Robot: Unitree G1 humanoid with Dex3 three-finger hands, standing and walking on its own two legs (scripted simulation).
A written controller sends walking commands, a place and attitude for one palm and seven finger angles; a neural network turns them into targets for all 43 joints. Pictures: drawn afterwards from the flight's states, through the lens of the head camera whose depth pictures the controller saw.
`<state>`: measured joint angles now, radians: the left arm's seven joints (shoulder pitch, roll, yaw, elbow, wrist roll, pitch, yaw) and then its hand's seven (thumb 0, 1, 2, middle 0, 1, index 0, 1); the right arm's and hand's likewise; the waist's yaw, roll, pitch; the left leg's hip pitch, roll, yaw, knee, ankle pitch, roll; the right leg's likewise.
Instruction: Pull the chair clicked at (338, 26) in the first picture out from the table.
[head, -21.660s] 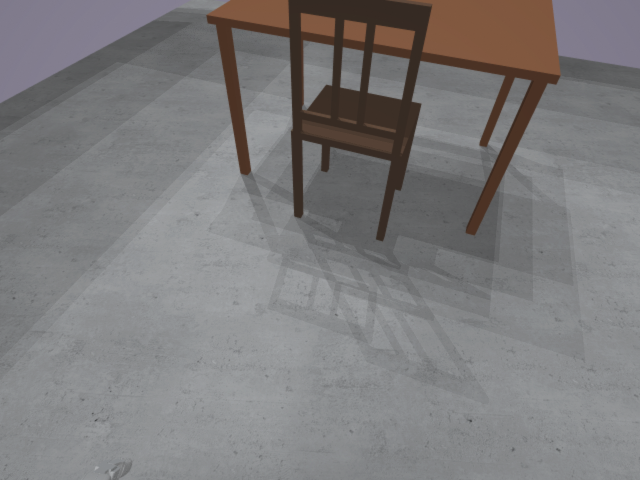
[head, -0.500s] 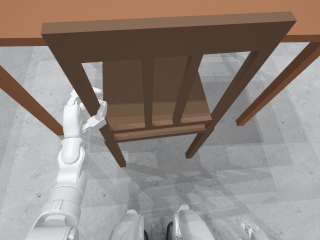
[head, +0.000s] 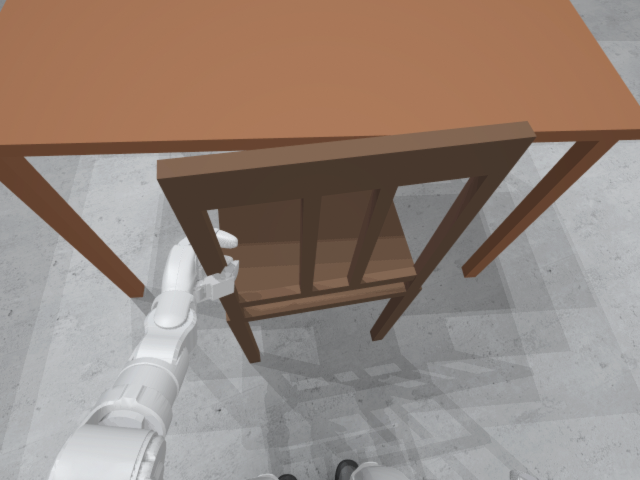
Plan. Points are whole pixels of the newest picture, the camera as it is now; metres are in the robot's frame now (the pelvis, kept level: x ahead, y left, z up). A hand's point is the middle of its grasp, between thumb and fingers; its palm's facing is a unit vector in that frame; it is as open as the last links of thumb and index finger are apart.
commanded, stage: step backward, pulling the chair out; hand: left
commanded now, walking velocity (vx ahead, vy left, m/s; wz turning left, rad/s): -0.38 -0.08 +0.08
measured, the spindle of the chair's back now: (307, 250) +0.43 +0.01 -0.08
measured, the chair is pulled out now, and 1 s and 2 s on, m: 0.03 0.14 0.33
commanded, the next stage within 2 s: none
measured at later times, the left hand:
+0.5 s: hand (235, 311) +0.33 +0.11 -0.07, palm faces +0.01 -0.99 -0.15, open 5.8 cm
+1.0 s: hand (259, 389) +0.23 +0.07 -0.06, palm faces +0.11 -0.98 -0.18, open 5.8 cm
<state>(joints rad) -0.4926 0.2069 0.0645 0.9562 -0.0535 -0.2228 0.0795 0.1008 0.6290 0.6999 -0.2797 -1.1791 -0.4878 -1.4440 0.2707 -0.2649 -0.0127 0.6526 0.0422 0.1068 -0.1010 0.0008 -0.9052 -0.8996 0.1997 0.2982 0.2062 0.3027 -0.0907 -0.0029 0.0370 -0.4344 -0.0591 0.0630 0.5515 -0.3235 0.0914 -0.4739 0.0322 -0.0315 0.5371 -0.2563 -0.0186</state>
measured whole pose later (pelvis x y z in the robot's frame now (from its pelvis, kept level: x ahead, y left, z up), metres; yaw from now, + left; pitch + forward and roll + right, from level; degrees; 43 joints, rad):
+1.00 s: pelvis -0.14 -0.07 +0.00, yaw +2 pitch +6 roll +1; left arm -0.50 0.17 0.14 1.03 -0.05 -0.22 0.12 0.04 0.61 0.67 -0.23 -1.10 -0.50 -1.44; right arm 0.19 -0.33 -0.02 0.77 0.04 -0.01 -0.10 0.00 -0.91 -0.90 0.20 0.30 0.21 0.30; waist -0.10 0.03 0.12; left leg -0.46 -0.02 -0.08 0.78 -0.43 -0.04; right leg -0.41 -0.04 -0.03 0.53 -0.22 0.00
